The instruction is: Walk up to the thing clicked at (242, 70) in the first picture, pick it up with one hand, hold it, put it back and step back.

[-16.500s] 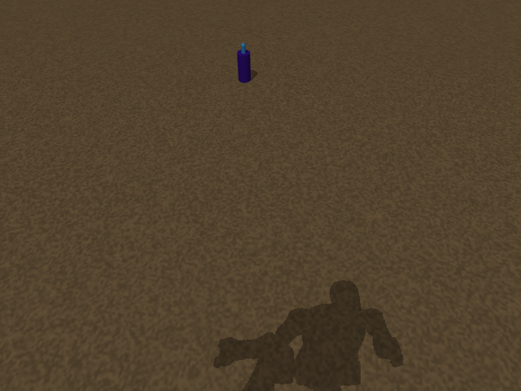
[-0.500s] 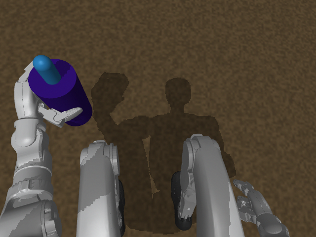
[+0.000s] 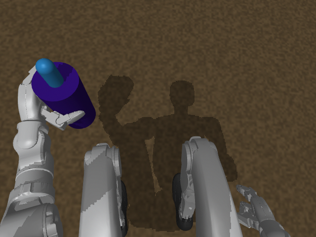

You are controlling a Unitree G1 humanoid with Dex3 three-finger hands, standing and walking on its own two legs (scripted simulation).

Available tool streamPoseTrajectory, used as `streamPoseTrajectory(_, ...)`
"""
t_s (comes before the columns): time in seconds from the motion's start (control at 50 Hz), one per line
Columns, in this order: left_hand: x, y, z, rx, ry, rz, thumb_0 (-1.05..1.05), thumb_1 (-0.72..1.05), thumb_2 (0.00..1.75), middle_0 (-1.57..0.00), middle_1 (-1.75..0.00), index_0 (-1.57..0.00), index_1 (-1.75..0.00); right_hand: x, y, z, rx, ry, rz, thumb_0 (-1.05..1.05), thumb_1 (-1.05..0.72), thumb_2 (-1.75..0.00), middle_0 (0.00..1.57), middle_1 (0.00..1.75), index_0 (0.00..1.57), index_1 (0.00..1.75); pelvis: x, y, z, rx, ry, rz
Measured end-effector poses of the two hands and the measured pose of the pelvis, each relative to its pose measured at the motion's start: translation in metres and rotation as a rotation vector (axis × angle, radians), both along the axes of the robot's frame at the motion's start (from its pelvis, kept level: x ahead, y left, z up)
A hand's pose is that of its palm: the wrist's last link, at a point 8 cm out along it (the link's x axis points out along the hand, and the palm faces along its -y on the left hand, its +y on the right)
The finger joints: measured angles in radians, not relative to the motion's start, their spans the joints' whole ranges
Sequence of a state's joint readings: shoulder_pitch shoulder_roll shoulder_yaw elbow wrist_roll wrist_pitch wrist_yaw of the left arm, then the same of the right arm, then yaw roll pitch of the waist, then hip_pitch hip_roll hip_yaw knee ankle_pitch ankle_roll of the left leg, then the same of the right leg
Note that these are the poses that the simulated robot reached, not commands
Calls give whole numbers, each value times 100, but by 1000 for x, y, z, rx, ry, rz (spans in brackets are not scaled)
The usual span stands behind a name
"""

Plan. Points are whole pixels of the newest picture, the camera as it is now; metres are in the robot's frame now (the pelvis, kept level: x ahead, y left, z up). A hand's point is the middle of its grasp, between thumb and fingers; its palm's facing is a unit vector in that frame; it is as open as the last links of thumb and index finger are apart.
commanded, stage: lift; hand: left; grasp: from the side
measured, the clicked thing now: (66, 95) +0.43 +0.20 -0.03
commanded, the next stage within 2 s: hold in 1.94 s
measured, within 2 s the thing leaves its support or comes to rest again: neither
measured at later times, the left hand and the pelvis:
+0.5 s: hand (29, 79) +0.40 +0.21 +0.11, palm faces +0.07 -0.99 -0.07, open 11.7 cm; pelvis +0.02 +0.00 +0.11, yaw +1 degrees
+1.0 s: hand out of the picture +0.39 +0.20 +0.26, palm faces +0.09 -1.00 -0.04, open 11.7 cm; pelvis +0.05 +0.01 +0.25, yaw +2 degrees
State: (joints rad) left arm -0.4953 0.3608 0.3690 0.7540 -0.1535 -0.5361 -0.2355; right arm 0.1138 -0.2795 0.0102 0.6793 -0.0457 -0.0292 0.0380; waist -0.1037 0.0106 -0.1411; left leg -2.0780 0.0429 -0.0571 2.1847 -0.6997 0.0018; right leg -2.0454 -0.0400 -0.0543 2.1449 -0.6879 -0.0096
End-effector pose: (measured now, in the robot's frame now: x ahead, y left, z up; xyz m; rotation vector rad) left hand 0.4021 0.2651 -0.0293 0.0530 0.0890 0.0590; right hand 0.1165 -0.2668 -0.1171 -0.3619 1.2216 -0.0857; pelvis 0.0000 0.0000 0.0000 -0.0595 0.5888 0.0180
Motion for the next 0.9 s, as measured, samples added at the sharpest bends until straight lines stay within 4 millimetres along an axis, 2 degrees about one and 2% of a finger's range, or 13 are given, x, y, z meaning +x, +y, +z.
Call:
streamPoseTrajectory(0.22, -11, -3, 47, -7, -8, 11, -1, -59, 106, -62, -96, -63, -97, 20, 4, 34, 13, -74, -19, 1, -93, -91, 20, 30, 20, 30, 3, 0, 34, 4, 4, 1)
streamPoseTrajectory(0.34, -17, -4, 87, 2, -8, 9, -1, -59, 107, -62, -96, -63, -97, 34, 9, 64, 23, -121, -32, 1, -92, -91, 20, 30, 20, 29, 7, 1, 63, 2, -8, 4)
streamPoseTrajectory(0.5, -27, -6, 144, 15, 3, 18, -1, -59, 107, -61, -97, -62, -98, 50, 18, 112, 37, -171, -45, 1, -91, -90, 20, 30, 20, 29, 16, 3, 109, 2, -42, 9)
streamPoseTrajectory(0.7, -38, -10, 220, 4, 17, 39, -1, -58, 107, -61, -97, -62, -98, 63, 28, 184, 55, -231, -56, 1, -91, -90, 20, 30, 20, 30, 31, 4, 174, 5, -120, 21)
streamPoseTrajectory(0.8, -39, -8, 253, -7, 11, 60, -1, -58, 107, -61, -97, -62, -98, 68, 30, 217, 58, -258, -51, 1, -91, -90, 20, 30, 20, 30, 39, 4, 203, 8, -163, 27)
streamPoseTrajectory(0.9, -37, -9, 278, -10, 12, 48, -1, -58, 107, -61, -97, -62, -98, 71, 29, 244, 54, -275, -46, 1, -90, -90, 20, 30, 20, 30, 44, 4, 227, 11, -204, 33)
